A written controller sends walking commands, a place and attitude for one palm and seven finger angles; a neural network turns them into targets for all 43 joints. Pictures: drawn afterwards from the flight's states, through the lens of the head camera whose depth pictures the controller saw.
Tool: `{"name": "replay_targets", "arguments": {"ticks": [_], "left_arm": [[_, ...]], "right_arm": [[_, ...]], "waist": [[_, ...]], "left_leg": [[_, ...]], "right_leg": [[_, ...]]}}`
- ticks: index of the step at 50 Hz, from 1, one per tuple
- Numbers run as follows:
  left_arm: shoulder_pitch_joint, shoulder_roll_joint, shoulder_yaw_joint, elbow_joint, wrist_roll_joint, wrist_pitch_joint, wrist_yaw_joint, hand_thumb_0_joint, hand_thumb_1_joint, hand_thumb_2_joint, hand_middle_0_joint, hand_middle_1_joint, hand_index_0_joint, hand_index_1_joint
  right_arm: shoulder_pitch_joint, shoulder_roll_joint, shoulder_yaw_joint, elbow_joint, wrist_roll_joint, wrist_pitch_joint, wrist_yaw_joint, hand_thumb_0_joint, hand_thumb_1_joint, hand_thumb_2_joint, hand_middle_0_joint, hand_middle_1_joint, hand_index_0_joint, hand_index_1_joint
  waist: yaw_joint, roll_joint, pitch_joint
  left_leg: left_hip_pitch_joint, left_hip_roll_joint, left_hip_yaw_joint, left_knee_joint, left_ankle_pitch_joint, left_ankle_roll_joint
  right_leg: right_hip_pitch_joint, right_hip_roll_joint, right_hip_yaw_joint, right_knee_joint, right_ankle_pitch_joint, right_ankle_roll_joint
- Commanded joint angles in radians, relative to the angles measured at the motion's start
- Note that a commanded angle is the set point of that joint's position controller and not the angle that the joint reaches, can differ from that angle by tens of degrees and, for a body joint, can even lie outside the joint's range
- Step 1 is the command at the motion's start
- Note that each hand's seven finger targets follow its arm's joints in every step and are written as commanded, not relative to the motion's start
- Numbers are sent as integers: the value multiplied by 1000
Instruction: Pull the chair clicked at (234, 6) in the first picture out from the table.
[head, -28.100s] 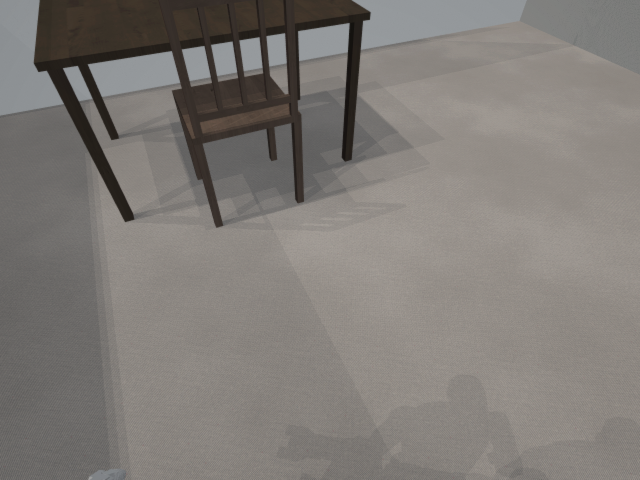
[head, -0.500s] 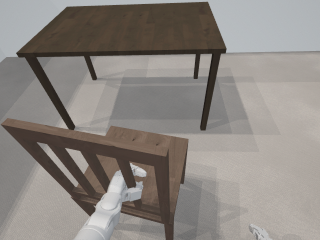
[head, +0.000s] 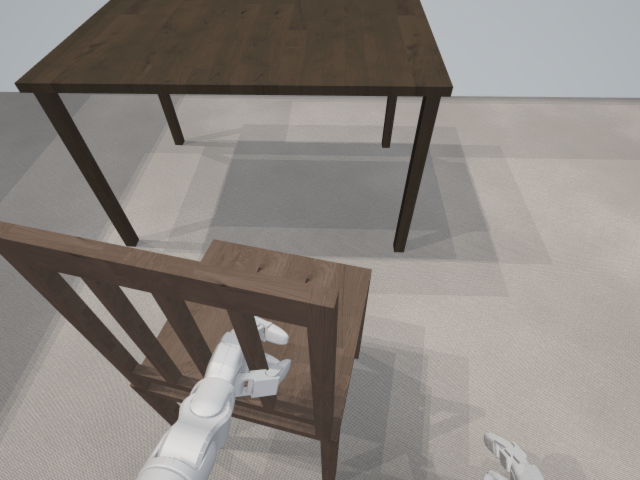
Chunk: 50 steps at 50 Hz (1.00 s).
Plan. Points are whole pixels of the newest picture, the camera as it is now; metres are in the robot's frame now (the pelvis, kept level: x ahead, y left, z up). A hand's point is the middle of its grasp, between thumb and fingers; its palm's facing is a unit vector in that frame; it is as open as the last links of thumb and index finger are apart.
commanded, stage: open the thumb and straighten the fingers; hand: left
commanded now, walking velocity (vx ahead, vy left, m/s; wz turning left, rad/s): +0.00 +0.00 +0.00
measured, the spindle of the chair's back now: (198, 350) +0.31 +0.19 -0.05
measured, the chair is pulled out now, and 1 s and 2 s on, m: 0.58 0.58 0.58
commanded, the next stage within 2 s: draw the fingers out of the gap in 0.56 s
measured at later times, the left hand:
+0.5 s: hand (268, 366) +0.28 +0.08 -0.04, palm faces -0.16 -0.98 -0.15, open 16.7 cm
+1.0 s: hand (256, 404) +0.23 +0.09 -0.05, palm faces -0.14 -0.98 -0.13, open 17.5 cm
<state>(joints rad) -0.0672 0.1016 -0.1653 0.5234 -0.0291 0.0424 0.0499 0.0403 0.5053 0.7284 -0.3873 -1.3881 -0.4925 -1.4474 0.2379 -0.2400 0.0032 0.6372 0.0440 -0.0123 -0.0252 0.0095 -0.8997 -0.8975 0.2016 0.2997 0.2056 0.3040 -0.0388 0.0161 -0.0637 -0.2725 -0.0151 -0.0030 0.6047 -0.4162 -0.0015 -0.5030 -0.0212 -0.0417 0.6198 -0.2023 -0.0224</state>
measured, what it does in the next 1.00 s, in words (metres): stands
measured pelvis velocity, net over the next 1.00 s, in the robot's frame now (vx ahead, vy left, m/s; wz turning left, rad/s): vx -0.02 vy -0.01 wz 0.02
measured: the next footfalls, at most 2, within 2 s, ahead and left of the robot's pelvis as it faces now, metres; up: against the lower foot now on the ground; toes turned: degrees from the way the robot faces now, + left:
none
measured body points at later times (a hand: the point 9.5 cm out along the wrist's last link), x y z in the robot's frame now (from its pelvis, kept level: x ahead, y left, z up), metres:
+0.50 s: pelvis -0.03 +0.00 -0.02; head +0.00 -0.02 +0.43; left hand +0.29 +0.13 -0.03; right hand +0.12 -0.24 -0.13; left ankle -0.07 +0.12 -0.72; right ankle +0.07 -0.11 -0.72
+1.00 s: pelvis -0.02 -0.01 -0.02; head +0.01 -0.03 +0.43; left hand +0.24 +0.15 -0.04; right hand +0.15 -0.25 -0.11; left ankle -0.07 +0.12 -0.72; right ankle +0.07 -0.11 -0.72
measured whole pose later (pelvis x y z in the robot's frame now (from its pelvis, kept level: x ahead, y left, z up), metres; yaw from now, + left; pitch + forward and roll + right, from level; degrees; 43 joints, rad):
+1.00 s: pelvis -0.02 -0.01 -0.02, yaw +1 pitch +8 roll +1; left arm 0.12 0.14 -0.13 0.16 -0.04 0.23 -0.01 -0.01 -0.54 0.20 0.00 0.00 0.00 0.00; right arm 0.24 -0.26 0.02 0.53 0.04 -0.07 -0.04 0.01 -0.90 -0.90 0.20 0.30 0.20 0.30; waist -0.04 0.03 -0.09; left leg -0.45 -0.02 -0.01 0.81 -0.49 -0.01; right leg -0.67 -0.03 -0.05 0.80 -0.26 -0.03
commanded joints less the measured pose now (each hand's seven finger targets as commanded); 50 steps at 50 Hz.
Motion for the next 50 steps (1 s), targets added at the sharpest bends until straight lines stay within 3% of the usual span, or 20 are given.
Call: {"name": "replay_targets", "arguments": {"ticks": [1,2,3,5,6,11,16,17,21,25,26,27,31,32,33,37,40,41,45,50], "left_arm": [[-208,30,28,-244,9,-7,-7,0,-308,317,-500,-1450,-500,-1450],[-238,34,28,-251,12,7,-8,0,-429,258,-475,-1378,-475,-1378],[-299,97,80,-295,14,13,-2,0,-550,200,-450,-1305,-450,-1305],[-284,93,87,-294,8,39,-7,0,-550,200,-400,-1160,-400,-1160],[-263,61,69,-269,0,53,-13,0,-550,200,-375,-1087,-375,-1087],[-330,28,44,-277,-8,84,-27,0,-550,200,-250,-725,-250,-725],[-375,41,61,-281,-6,91,-23,0,-550,200,-125,-363,-125,-363],[-364,101,120,-288,-6,92,-19,0,-550,200,-100,-290,-100,-290],[-374,71,90,-275,1,109,-28,0,-550,200,0,0,0,0],[-381,95,118,-280,-6,120,-33,0,-550,200,0,0,0,0],[-386,74,98,-287,-11,121,-37,0,-550,200,0,0,0,0],[-379,97,117,-297,-12,118,-39,0,-550,200,0,0,0,0],[-328,79,98,-324,-12,114,-46,0,-550,200,0,0,0,0],[-296,79,100,-317,-11,116,-46,0,-550,200,0,0,0,0],[-380,110,113,-328,-8,114,-42,0,-550,200,0,0,0,0],[-196,92,111,-354,-15,124,-52,0,-550,200,0,0,0,0],[-134,124,129,-406,-9,129,-56,0,-550,200,0,0,0,0],[-111,98,97,-435,-9,131,-59,0,-550,200,0,0,0,0],[-58,122,98,-546,-7,128,-53,0,-550,200,0,0,0,0],[85,101,51,-651,-1,130,-52,0,-550,200,0,0,0,0]], "right_arm": [[-65,-110,-41,-163,1,-54,12,0,-900,-900,200,300,200,300],[-70,-111,-37,-166,2,-53,13,0,-900,-900,200,300,200,300],[-74,-118,-37,-171,1,-52,8,0,-900,-900,200,300,200,300],[-83,-121,-37,-182,3,-49,2,0,-900,-900,200,300,200,300],[-84,-117,-33,-184,2,-50,-1,0,-900,-900,200,300,200,300],[-82,-122,-30,-199,3,-54,-10,0,-900,-900,200,300,200,300],[-71,-124,-29,-198,1,-65,-19,0,-900,-900,200,300,200,300],[-71,-130,-30,-198,1,-66,-22,0,-900,-900,200,300,200,300],[-70,-122,-23,-196,1,-64,-26,0,-900,-900,200,300,200,300],[-69,-127,-24,-199,0,-67,-29,0,-900,-900,200,300,200,300],[-62,-121,-22,-197,1,-71,-28,0,-900,-900,200,300,200,300],[-55,-125,-25,-196,1,-73,-28,0,-900,-900,200,300,200,300],[-50,-123,-27,-202,0,-82,-24,0,-900,-900,200,300,200,300],[-49,-124,-27,-203,0,-82,-23,0,-900,-900,200,300,200,300],[-48,-129,-26,-194,2,-79,-26,0,-900,-900,200,300,200,300],[-59,-125,-28,-220,0,-84,-20,0,-900,-900,200,300,200,300],[-67,-130,-30,-233,0,-82,-19,0,-900,-900,200,300,200,300],[-72,-123,-27,-241,1,-85,-17,0,-900,-900,200,300,200,300],[-79,-124,-28,-262,-1,-98,-22,0,-900,-900,200,300,200,300],[-77,-119,-23,-283,-4,-124,-26,0,-900,-900,200,300,200,300]], "waist": [[-5,-46,-247],[-9,-19,-227],[-6,-23,-252],[-2,-39,-254],[-6,-70,-231],[-17,-68,-214],[-17,-86,-240],[-3,-99,-258],[-13,-97,-240],[-9,-72,-265],[-16,-73,-268],[-14,-96,-278],[-10,-71,-293],[-6,-90,-284],[-26,-87,-267],[7,-91,-275],[10,-88,-265],[4,-73,-254],[0,-74,-247],[-7,-62,-230]], "left_leg": [[-211,-8,27,-31,250,16],[-228,-11,24,-26,218,14],[-231,-13,19,-23,204,17],[-248,-13,19,-17,180,17],[-269,-12,19,-15,161,18],[-294,-14,10,9,110,16],[-312,-17,4,26,100,16],[-323,-19,6,29,100,16],[-345,-19,11,32,85,19],[-347,-24,15,42,84,18],[-344,-24,17,44,93,21],[-348,-22,14,44,99,20],[-343,-23,18,50,131,19],[-349,-21,16,51,134,19],[-351,-22,16,55,122,21],[-357,-24,24,49,125,22],[-364,-24,23,54,120,22],[-359,-24,25,56,118,24],[-354,-25,19,69,104,26],[-340,-25,6,88,131,27]], "right_leg": [[264,-9,15,-1,139,2],[237,-9,15,2,99,0],[248,-7,19,8,80,1],[244,-3,20,11,45,2],[236,-4,16,14,27,6],[175,-1,12,33,-43,7],[170,-1,15,52,-55,9],[191,-3,21,51,-52,10],[184,-3,25,49,-65,14],[195,-4,31,47,-67,11],[201,-7,33,46,-50,14],[210,-6,32,49,-43,15],[221,-7,31,59,1,13],[221,-6,28,61,4,13],[203,-6,33,55,-5,16],[245,-11,36,50,-3,15],[244,-11,35,51,-15,12],[234,-13,37,50,-15,15],[225,-12,37,48,-42,15],[200,-10,22,66,-12,14]]}}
